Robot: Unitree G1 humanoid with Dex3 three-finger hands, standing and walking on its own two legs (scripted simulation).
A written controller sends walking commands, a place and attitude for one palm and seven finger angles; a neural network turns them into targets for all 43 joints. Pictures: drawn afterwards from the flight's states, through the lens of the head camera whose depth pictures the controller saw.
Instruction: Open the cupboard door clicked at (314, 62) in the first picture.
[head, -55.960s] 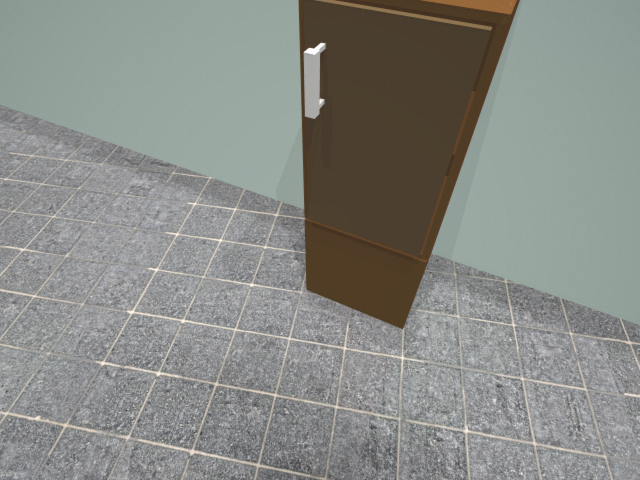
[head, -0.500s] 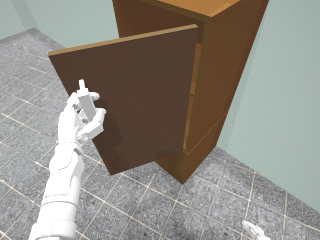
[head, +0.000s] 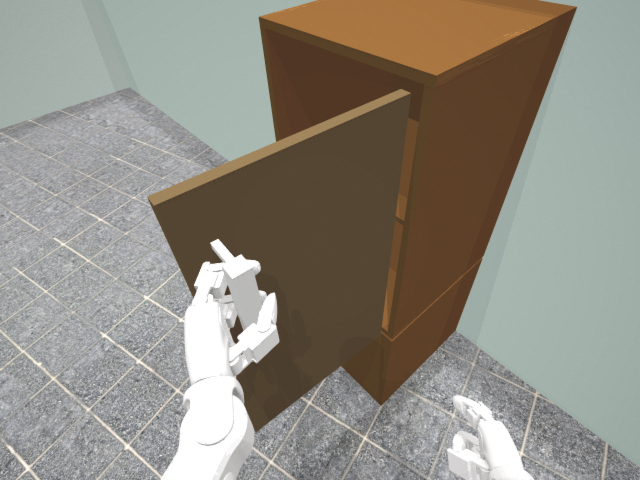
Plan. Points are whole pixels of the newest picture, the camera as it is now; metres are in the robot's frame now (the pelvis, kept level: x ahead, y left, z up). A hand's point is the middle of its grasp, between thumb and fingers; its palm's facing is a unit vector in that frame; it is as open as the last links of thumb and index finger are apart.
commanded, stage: open thumb and fingers to let go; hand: left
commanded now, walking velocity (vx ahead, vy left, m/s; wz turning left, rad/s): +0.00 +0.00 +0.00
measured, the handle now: (239, 293) +0.30 +0.12 +0.11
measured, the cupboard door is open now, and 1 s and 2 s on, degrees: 87 84 87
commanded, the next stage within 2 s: slide the hand sideways off the handle in 0.92 s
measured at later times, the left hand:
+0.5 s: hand (257, 328) +0.25 +0.09 +0.12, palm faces +0.36 -0.93 +0.01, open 10.3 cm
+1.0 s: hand (264, 324) +0.26 +0.08 +0.12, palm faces +0.33 -0.94 -0.01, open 15.7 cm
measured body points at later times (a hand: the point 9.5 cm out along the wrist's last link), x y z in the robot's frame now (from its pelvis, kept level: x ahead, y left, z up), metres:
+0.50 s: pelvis -0.04 +0.01 +0.00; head -0.06 -0.02 +0.45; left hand +0.23 +0.14 +0.12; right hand +0.16 -0.19 -0.09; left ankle -0.07 +0.14 -0.73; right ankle -0.01 -0.10 -0.73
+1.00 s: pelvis -0.07 +0.03 +0.00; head -0.09 +0.02 +0.45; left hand +0.23 +0.13 +0.12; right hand +0.12 -0.16 -0.10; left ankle -0.07 +0.14 -0.73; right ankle -0.01 -0.10 -0.73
